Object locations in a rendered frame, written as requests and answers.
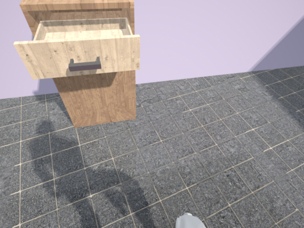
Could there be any robot right thigh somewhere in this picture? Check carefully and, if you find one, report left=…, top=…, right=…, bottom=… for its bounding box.
left=175, top=215, right=206, bottom=228

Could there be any cabinet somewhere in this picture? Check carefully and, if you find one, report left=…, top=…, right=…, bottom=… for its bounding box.
left=20, top=0, right=136, bottom=128

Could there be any handle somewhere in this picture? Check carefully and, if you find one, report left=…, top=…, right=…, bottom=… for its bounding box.
left=68, top=57, right=101, bottom=72

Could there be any drawer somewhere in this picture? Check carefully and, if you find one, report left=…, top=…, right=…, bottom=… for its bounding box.
left=13, top=18, right=140, bottom=80

